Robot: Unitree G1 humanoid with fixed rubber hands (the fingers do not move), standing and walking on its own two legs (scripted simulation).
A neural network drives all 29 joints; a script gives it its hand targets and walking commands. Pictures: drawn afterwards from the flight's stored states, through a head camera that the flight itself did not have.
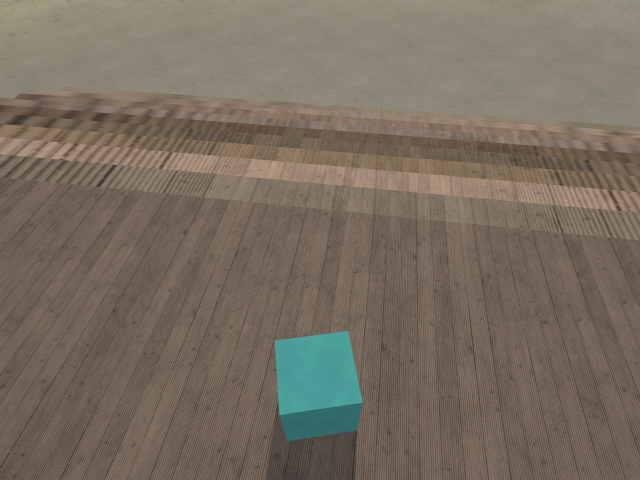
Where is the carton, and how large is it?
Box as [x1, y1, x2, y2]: [275, 331, 362, 440]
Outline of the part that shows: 347,331 275,341 279,415 287,440 356,430 362,402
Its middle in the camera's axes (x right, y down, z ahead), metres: -0.01 +0.43 +1.12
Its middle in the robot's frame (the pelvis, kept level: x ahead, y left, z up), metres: +0.46 +0.05 -0.65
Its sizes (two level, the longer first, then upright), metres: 0.210 0.200 0.250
